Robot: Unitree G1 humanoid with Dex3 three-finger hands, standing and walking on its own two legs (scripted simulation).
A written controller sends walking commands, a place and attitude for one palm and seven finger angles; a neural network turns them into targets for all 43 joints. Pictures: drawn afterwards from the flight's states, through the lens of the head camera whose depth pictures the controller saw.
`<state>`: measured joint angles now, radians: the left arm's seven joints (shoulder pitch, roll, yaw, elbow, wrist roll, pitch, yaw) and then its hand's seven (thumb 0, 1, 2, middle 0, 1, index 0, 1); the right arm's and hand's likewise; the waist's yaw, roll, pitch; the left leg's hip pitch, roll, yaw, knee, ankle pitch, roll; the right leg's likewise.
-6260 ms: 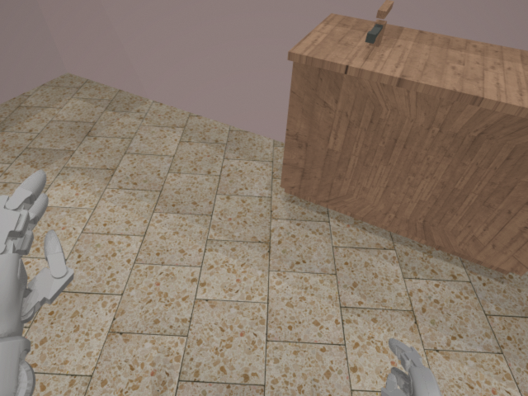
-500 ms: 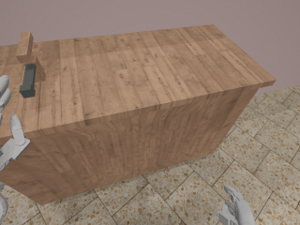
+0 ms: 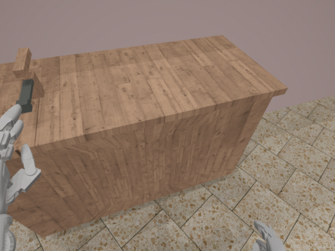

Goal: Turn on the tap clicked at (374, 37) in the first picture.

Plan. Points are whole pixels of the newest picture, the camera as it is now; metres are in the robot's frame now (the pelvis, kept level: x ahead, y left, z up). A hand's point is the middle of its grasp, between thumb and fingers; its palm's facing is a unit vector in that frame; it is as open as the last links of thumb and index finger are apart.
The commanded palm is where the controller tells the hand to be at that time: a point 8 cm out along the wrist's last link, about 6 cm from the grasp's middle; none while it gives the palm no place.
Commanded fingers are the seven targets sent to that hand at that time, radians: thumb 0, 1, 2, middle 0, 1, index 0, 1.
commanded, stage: come to a stop and stand still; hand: left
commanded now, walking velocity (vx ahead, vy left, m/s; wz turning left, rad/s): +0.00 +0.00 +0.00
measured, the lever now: (24, 106) +0.44 +0.42 +0.10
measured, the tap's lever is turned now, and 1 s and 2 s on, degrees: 0 0 0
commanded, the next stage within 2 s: look again from close up in 0.36 s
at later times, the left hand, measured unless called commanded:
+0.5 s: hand (16, 170) +0.20 +0.27 +0.18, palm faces +0.42 -0.78 -0.47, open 7.5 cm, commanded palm +0.14 +0.29 +0.18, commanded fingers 0.00 0.90 0.90 -0.20 -0.30 -0.20 -0.30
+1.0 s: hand (8, 151) +0.24 +0.30 +0.18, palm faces +0.43 -0.85 -0.29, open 7.5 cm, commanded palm +0.18 +0.33 +0.18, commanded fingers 0.00 0.90 0.90 -0.20 -0.30 -0.20 -0.30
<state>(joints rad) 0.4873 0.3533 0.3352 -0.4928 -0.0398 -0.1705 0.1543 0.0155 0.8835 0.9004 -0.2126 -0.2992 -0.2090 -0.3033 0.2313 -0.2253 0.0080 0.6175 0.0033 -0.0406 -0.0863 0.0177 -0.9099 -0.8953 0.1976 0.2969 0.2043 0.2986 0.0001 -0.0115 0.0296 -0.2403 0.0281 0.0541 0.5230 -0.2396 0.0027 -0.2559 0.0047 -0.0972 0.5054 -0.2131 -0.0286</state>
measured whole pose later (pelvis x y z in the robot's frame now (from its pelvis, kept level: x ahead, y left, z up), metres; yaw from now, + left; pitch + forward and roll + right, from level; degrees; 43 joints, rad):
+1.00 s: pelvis +0.02 +0.05 +0.00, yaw +0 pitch -2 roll -1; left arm 0.35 0.33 0.35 -0.43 -0.03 -0.26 0.11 0.02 0.89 0.90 -0.21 -0.30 -0.20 -0.30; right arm 0.23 -0.18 0.04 0.58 -0.01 -0.18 -0.02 0.02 -0.91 -0.90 0.20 0.30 0.21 0.30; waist 0.05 -0.04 0.03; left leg -0.21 -0.05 0.06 0.49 -0.26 0.08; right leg -0.22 -0.02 -0.02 0.45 -0.21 0.02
